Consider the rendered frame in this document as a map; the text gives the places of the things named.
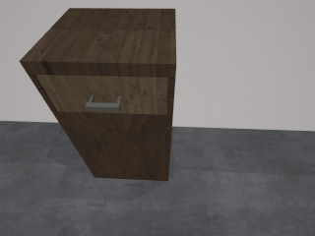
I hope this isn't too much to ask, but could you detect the cabinet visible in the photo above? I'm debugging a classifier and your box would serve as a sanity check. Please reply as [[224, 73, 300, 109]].
[[20, 8, 177, 181]]

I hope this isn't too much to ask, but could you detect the drawer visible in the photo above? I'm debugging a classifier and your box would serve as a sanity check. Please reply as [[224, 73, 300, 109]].
[[36, 75, 168, 115]]

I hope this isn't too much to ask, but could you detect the handle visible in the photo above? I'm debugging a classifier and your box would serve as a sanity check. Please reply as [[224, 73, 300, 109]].
[[85, 95, 122, 112]]

